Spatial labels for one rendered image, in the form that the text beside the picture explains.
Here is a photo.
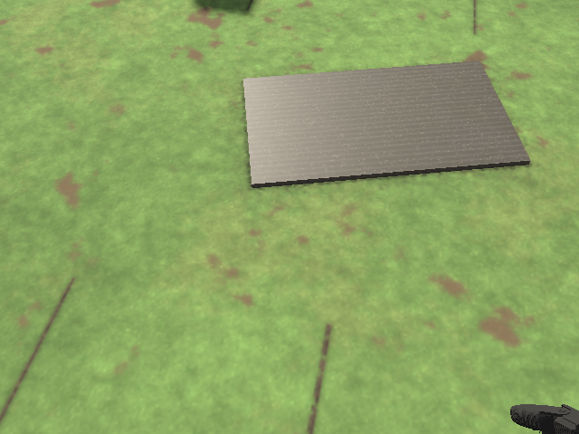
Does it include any robot right hand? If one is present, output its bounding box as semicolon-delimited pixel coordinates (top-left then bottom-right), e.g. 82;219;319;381
510;404;579;434

